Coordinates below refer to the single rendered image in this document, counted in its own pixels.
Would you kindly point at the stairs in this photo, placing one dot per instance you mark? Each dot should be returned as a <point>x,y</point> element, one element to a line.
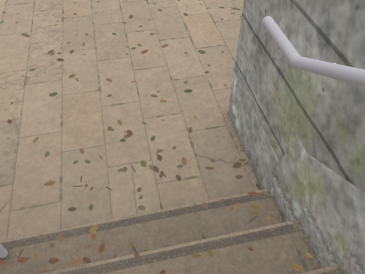
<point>239,234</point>

